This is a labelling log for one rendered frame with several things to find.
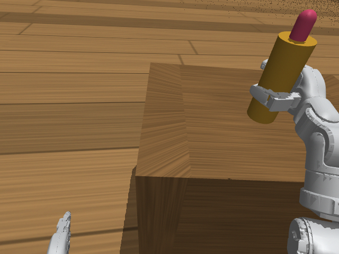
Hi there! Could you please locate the bottle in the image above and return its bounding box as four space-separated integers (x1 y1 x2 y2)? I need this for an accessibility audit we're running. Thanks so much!
247 10 317 124

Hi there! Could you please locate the right robot arm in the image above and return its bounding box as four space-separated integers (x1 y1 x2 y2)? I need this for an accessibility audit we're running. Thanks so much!
287 97 339 254

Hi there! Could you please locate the left robot hand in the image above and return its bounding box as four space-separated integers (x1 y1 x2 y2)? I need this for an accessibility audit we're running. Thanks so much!
47 211 71 254

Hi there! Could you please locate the right robot hand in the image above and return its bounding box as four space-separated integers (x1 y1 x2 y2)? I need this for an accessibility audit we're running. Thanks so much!
249 59 326 115

